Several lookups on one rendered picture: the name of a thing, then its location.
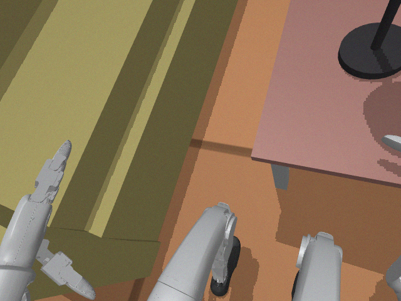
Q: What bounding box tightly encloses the left robot arm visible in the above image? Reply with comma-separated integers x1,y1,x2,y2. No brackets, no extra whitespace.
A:
0,265,36,301

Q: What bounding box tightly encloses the left robot foot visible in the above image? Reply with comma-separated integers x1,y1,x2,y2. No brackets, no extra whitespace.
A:
211,236,241,297

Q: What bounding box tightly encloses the right robot arm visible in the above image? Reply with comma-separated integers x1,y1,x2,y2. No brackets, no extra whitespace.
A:
385,255,401,301

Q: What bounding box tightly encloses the right robot hand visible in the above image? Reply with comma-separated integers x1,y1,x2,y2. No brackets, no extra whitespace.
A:
381,135,401,152

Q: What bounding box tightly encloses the sofa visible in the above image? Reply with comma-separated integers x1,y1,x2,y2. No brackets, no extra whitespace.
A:
0,0,238,301

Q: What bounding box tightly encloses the coffee table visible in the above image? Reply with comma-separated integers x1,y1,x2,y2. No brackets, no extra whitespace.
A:
251,0,401,190

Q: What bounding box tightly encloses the left robot hand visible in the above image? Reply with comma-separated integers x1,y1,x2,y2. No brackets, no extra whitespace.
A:
0,140,96,300

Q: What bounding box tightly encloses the desk lamp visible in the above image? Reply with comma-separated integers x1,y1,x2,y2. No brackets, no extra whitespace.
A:
338,0,401,80

